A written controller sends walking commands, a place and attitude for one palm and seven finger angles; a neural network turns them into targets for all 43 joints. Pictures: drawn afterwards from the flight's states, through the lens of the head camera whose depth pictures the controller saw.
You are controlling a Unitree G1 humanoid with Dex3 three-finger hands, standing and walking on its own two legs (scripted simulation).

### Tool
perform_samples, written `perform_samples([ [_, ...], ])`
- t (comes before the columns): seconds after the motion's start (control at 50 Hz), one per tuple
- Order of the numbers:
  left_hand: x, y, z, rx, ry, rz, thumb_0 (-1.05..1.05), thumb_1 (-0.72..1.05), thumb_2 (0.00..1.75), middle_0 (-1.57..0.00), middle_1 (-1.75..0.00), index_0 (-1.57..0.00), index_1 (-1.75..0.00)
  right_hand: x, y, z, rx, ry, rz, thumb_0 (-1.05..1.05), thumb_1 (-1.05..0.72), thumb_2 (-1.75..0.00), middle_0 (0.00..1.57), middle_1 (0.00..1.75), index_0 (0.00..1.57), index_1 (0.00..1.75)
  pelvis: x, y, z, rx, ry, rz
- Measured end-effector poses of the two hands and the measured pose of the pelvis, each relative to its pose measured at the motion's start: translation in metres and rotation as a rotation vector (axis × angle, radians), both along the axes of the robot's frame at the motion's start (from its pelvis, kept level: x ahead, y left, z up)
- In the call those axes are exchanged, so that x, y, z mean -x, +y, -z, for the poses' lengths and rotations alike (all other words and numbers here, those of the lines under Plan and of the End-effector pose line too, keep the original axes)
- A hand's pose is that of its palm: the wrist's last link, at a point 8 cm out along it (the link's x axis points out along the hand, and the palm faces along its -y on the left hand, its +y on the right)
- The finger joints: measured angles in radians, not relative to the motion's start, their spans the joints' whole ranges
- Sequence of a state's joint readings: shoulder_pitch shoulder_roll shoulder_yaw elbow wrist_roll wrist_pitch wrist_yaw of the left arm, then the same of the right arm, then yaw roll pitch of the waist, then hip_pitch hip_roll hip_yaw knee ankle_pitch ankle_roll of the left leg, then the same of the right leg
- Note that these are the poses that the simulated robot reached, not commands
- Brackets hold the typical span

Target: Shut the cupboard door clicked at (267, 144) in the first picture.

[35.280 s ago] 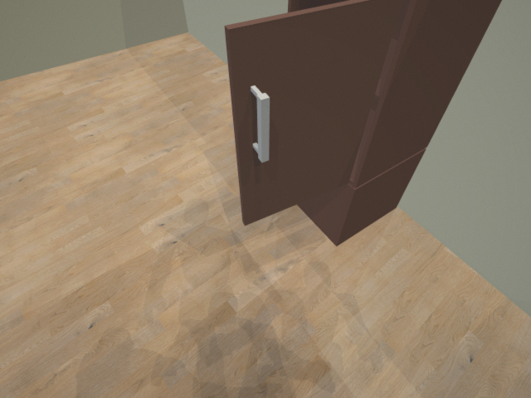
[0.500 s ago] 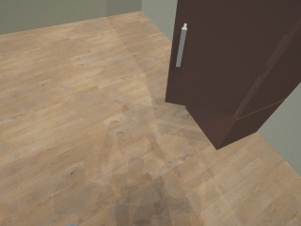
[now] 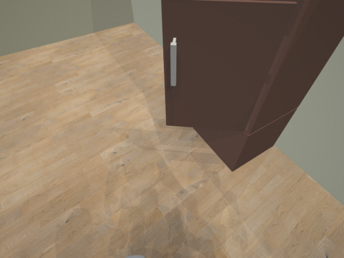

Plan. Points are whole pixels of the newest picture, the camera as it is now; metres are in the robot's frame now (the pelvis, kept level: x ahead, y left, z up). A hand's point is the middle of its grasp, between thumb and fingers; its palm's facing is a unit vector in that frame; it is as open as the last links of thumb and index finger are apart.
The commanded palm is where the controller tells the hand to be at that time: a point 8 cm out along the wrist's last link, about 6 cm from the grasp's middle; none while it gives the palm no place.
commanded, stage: take the last steps up to it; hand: left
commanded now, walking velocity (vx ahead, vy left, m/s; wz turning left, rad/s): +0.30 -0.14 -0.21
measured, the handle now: (173, 62) +0.75 +0.03 +0.04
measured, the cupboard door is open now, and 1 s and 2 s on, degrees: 52 52 52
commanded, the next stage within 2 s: come to a stop and stand still in 0.64 s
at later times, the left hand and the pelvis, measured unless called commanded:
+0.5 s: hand (143, 206) +0.29 +0.11 -0.18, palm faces -0.15 -0.96 -0.22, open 7.4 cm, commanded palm none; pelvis +0.16 -0.08 -0.02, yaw -6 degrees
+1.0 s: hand (164, 205) +0.30 +0.04 -0.18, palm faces -0.01 -0.99 -0.15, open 7.3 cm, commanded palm none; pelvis +0.29 -0.11 +0.00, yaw -5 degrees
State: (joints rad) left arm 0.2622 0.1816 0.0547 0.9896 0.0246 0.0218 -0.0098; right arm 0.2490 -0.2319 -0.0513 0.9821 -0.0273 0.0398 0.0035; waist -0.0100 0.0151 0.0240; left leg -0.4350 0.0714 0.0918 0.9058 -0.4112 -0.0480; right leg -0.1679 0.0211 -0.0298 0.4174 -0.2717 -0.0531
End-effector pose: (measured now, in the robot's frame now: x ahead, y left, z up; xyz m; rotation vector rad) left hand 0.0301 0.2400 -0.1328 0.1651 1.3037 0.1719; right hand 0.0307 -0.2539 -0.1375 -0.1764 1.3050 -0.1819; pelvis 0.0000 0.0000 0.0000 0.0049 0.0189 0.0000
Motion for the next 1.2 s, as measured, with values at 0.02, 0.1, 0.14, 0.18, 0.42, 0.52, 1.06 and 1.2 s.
perform_samples([
  [0.02,0.001,0.0,0.003,0.008,0.013,-0.002,0.0,0.9,0.9,-0.2,-0.3,-0.2,-0.3,-0.006,0.0,-0.002,0.006,-0.01,-0.002,0.01,-0.9,-0.9,0.2,0.3,0.2,0.3,-0.004,0.0,0.0,0.002,0.003,0.004],
  [0.1,-0.002,0.004,0.02,0.044,0.063,-0.011,0.0,0.9,0.9,-0.2,-0.3,-0.2,-0.3,-0.032,0.003,-0.006,0.045,-0.064,-0.009,0.01,-0.9,-0.9,0.19,0.3,0.2,0.3,-0.024,0.006,0.008,0.021,0.007,0.027],
  [0.14,-0.01,0.006,0.029,0.056,0.092,0.005,0.0,0.9,0.9,-0.2,-0.3,-0.2,-0.3,-0.039,0.004,-0.005,0.066,-0.088,-0.001,0.0,-0.9,-0.9,0.2,0.3,0.2,0.3,-0.034,0.007,0.013,0.021,0.005,0.042],
  [0.18,-0.026,0.006,0.03,0.062,0.109,0.039,0.0,0.91,0.9,-0.2,-0.3,-0.2,-0.3,-0.038,0.004,-0.009,0.074,-0.085,0.019,0.0,-0.9,-0.9,0.2,0.3,0.2,0.3,-0.044,0.005,0.011,0.018,0.0,0.058],
  [0.42,-0.209,-0.051,0.008,0.046,-0.078,0.198,0.0,0.91,0.9,-0.2,-0.3,-0.2,-0.3,0.008,-0.016,-0.005,-0.01,0.207,0.189,0.0,-0.9,-0.9,0.2,0.3,0.2,0.3,-0.121,-0.044,0.004,0.024,-0.008,0.113],
  [0.52,-0.268,-0.089,0.015,0.004,-0.167,0.212,0.0,0.91,0.9,-0.2,-0.3,-0.2,-0.3,-0.009,-0.046,0.022,-0.064,0.303,0.226,0.01,-0.9,-0.9,0.2,0.3,0.2,0.3,-0.161,-0.081,0.025,0.008,-0.017,0.11],
  [1.06,-0.279,-0.139,0.017,0.026,0.109,0.031,0.0,0.91,0.9,-0.2,-0.3,-0.2,-0.3,-0.334,-0.09,0.003,-0.032,-0.11,0.038,0.0,-0.9,-0.9,0.2,0.3,0.2,0.3,-0.292,-0.118,0.004,0.012,-0.004,0.088],
  [1.2,-0.299,-0.127,0.006,-0.079,0.02,0.067,0.0,0.91,0.9,-0.2,-0.3,-0.2,-0.3,-0.306,-0.124,0.017,-0.022,-0.043,0.073,0.0,-0.9,-0.9,0.2,0.3,0.2,0.3,-0.281,-0.133,0.01,-0.005,-0.006,0.093],
])
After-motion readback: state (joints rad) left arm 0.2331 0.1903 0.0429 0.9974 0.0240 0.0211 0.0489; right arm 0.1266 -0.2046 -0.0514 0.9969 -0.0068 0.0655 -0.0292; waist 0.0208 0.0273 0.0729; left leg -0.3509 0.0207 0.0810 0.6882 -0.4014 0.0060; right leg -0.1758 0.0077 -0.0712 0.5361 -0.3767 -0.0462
